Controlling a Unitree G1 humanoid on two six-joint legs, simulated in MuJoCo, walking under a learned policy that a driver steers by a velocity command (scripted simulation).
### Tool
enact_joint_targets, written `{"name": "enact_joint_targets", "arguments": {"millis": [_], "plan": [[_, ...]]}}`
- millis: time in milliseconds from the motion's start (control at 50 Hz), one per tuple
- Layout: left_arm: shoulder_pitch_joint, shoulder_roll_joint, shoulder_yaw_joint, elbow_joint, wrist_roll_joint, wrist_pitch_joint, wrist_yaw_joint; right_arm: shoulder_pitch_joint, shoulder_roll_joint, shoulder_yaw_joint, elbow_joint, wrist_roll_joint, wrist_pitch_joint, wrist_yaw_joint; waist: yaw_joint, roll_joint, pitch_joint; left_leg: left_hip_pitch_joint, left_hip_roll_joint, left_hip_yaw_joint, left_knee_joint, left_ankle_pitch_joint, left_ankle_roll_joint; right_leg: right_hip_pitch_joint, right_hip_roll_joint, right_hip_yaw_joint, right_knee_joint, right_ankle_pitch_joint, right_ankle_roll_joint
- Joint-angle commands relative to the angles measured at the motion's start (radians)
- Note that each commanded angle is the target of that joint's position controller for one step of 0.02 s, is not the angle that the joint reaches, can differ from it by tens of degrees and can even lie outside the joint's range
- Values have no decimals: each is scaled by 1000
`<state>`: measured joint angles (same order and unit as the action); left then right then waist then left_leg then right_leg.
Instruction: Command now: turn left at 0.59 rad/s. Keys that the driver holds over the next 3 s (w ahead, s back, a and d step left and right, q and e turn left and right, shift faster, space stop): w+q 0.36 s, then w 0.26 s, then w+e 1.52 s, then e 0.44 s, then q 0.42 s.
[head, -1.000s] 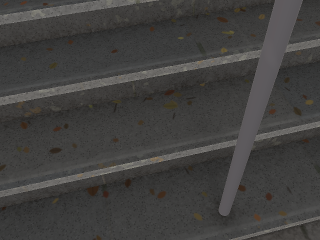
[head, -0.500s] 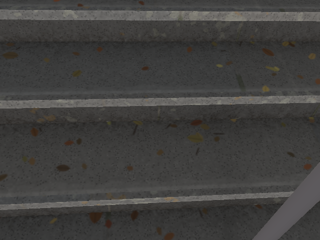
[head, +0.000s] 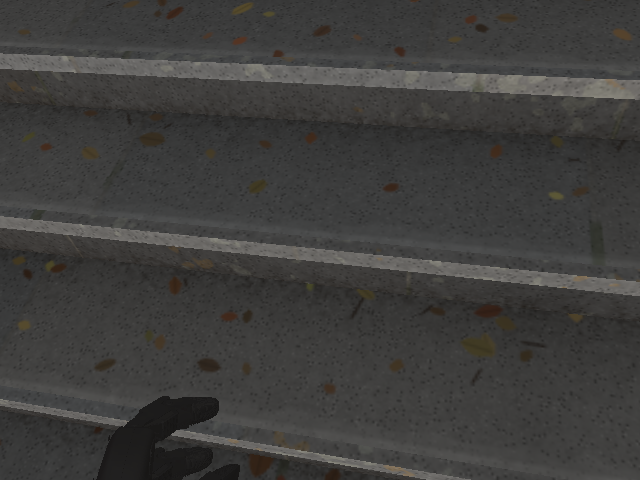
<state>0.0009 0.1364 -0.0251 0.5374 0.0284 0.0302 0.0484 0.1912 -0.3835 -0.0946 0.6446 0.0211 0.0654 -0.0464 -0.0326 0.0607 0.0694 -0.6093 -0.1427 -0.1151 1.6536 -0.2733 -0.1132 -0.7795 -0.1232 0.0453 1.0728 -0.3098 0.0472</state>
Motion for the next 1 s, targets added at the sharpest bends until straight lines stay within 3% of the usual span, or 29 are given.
{"name": "enact_joint_targets", "arguments": {"millis": [20,40,100,220,240,260,300,320,340,360,380,400,420,480,520,580,660,720,760,800,820,840,860,880,900,920,940,960,1000], "plan": [[-114,43,23,-86,-17,-28,26,211,36,28,-43,-14,33,-13,-62,-213,-86,23,28,78,128,126,6,52,-112,109,-405,-144,-215],[-57,33,23,-54,-22,-31,42,212,47,32,-59,2,25,-28,-56,-265,-93,12,45,76,65,136,14,98,-98,56,-391,-173,-224],[-2,79,47,-64,-11,-39,73,97,23,44,-129,-31,39,-33,-3,-245,-129,23,116,49,-151,171,30,174,-192,126,-383,-164,-251],[3,175,100,-65,-31,-31,79,99,49,42,-80,2,58,32,44,-216,-194,350,214,154,-1017,325,151,139,-235,77,-242,-45,-160],[-63,204,98,-70,-27,-65,48,317,72,44,25,40,39,51,-53,-246,-268,616,187,314,-935,233,206,-55,-272,79,-293,-612,-149],[-88,188,96,-71,-33,-67,29,373,104,48,79,15,39,69,-75,-115,-169,697,178,272,-948,179,235,-201,-187,-36,-150,-572,-76],[-155,-25,52,-62,-62,-40,14,453,157,61,135,-36,6,102,-147,258,19,488,173,136,-1106,118,234,-358,-6,-240,851,-405,-9],[-26,-119,32,-91,-64,-48,2,277,43,71,89,-39,-38,108,60,423,48,388,258,-59,-949,790,150,-556,10,-184,1314,-353,-2],[26,-121,21,-116,-64,-65,-5,271,-102,19,70,-12,-47,107,70,413,-14,392,394,-381,-1206,498,215,-666,25,-151,1490,-238,29],[-117,-160,3,-196,101,-24,16,162,-174,-11,-33,-27,-72,47,39,419,-54,300,466,-739,-1537,-406,253,-720,0,-99,1417,-94,14],[-258,-28,32,-172,100,-12,12,46,-104,17,-52,-42,-75,22,0,255,119,242,412,-712,-1623,-714,275,-747,-2,-98,1382,41,24],[-254,6,42,-156,79,-12,-20,69,-23,45,2,-45,-93,20,4,236,165,231,366,-639,-1531,-617,286,-763,15,-108,1400,119,8],[-189,55,57,-121,57,-4,-41,142,-17,40,33,-46,-106,12,-2,130,127,338,353,-544,-1447,-493,291,-748,17,-91,1333,122,-11],[-113,28,48,-51,27,22,-52,310,16,41,127,-48,-127,-2,-19,-54,4,536,346,-395,-1365,-322,299,-696,77,-93,1249,65,-48],[-99,-27,19,-44,25,29,-45,390,38,40,187,-34,-128,-7,-1,-120,58,567,338,-356,-1379,-358,290,-741,73,-79,1120,48,-73],[-200,-75,-10,-84,22,26,-45,448,105,51,246,-28,-123,-20,-41,-58,98,574,347,-339,-1506,-246,310,-774,82,-125,1020,-60,-86],[-182,-42,-6,-83,20,23,-39,484,122,63,292,-27,-120,-35,-8,-31,60,775,362,-214,-1556,250,347,-754,60,-130,901,-276,-129],[-66,-9,0,2,-5,17,-35,400,152,88,266,-2,-129,-17,56,-63,-32,628,277,82,-1538,934,299,-256,114,-270,571,-212,-189],[28,-10,1,59,-25,26,-31,377,78,79,247,11,-144,-17,106,45,-144,487,317,123,-1431,1704,289,213,220,-336,345,-218,-208],[187,97,42,116,-24,28,-24,374,3,54,259,6,-153,-15,185,172,-245,657,375,128,-1093,2052,277,310,288,-300,158,-376,-232],[333,149,66,172,-18,9,-29,322,-28,37,235,8,-158,-10,264,169,-296,569,345,148,-819,1961,258,507,276,-136,-11,-336,-292],[471,231,91,232,-7,-2,-22,192,10,32,169,4,-166,11,333,-82,-244,181,173,132,-354,1215,194,644,93,431,-397,-462,-435],[759,137,39,238,134,17,-98,164,-4,11,162,-176,-109,212,389,-522,-335,-265,-139,-335,361,412,243,772,-2,1079,-679,-304,-519],[604,177,71,275,117,19,-116,151,69,-2,126,-81,-105,215,262,-213,-19,-583,-154,-492,500,465,306,621,-80,1037,-693,-258,-401],[500,161,75,306,76,-9,-149,134,90,29,127,-45,-107,183,180,91,48,-634,-98,-406,533,443,326,501,-91,841,-628,-169,-449],[399,71,51,357,58,-48,-164,87,90,47,79,-75,-108,159,81,177,-17,-645,-33,-298,503,353,341,477,-77,691,-651,-141,-460],[320,-22,20,411,68,-80,-160,83,118,78,54,-114,-105,132,-4,89,-67,-674,16,-256,562,309,360,415,-43,558,-652,-143,-433],[174,-90,-10,418,66,-96,-161,127,160,100,71,-100,-83,108,-100,50,-51,-677,92,-200,589,256,367,251,-5,423,-677,-171,-362],[116,-33,3,417,55,-152,-162,73,136,117,4,-66,-92,87,-124,39,-93,-460,169,11,242,231,332,23,109,127,-722,-18,-288]]}}
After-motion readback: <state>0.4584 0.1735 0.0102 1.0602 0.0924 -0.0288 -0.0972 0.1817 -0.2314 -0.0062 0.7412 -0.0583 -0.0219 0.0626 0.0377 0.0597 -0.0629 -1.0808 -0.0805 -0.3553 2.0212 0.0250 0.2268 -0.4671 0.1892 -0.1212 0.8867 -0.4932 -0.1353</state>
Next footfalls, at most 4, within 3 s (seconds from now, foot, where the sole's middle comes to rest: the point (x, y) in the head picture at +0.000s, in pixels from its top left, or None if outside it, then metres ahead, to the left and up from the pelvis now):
0.30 left None -0.05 0.12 -0.84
0.82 right None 0.25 0.11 -0.69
1.28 left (144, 365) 0.61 0.40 -0.53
1.84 right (261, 191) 0.88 0.16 -0.38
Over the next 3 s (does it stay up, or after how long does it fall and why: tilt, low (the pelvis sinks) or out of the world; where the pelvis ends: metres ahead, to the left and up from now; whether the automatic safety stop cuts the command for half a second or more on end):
stays up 1.12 0.22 0.54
